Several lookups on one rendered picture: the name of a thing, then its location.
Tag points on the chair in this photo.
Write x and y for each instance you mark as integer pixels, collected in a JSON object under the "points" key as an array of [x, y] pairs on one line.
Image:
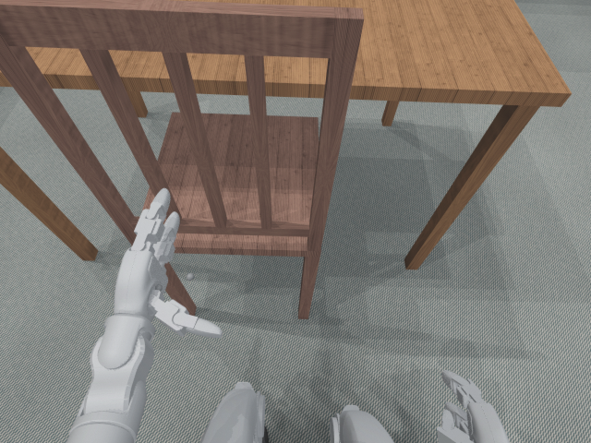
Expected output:
{"points": [[242, 184]]}

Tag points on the robot right thigh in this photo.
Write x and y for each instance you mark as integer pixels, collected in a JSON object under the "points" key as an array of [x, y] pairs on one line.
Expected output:
{"points": [[357, 427]]}

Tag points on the table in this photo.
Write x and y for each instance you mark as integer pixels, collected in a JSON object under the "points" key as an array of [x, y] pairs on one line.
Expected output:
{"points": [[455, 51]]}

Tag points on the robot left thigh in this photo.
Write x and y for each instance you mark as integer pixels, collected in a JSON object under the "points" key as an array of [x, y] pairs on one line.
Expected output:
{"points": [[239, 418]]}

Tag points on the left robot hand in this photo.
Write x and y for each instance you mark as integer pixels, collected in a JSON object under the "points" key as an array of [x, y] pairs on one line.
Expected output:
{"points": [[142, 268]]}

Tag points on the right robot hand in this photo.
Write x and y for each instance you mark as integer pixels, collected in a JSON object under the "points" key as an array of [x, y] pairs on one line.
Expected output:
{"points": [[480, 424]]}

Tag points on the robot thigh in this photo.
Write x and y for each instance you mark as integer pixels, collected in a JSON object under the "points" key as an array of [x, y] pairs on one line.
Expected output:
{"points": [[357, 427], [239, 418]]}

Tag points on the robot left forearm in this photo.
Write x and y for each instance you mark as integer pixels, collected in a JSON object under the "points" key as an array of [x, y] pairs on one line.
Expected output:
{"points": [[120, 361]]}

